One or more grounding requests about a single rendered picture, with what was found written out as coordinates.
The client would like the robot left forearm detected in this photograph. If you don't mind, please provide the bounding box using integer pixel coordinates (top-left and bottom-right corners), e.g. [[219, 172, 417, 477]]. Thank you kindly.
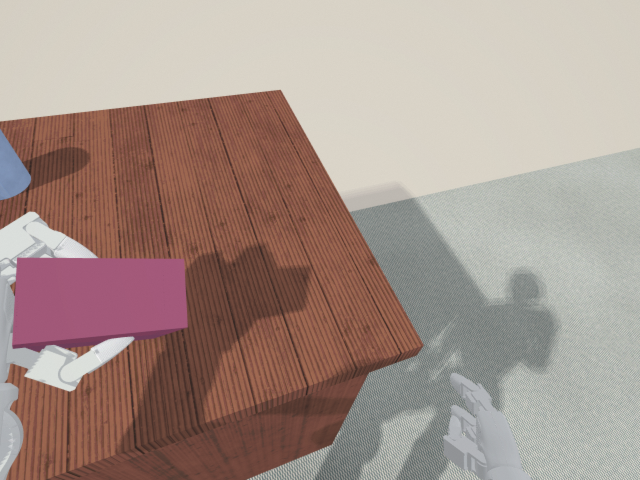
[[0, 383, 24, 480]]

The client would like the sponge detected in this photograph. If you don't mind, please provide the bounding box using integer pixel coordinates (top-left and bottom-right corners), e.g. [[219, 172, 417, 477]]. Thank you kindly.
[[12, 258, 188, 352]]

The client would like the table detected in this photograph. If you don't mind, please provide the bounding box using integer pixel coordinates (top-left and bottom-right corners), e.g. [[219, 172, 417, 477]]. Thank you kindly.
[[0, 90, 424, 480]]

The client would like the robot left hand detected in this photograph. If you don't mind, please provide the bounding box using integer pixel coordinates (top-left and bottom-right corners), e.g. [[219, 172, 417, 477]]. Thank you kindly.
[[0, 212, 135, 392]]

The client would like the robot right hand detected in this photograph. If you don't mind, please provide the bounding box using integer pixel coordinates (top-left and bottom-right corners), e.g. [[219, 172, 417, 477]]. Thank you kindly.
[[443, 373, 523, 480]]

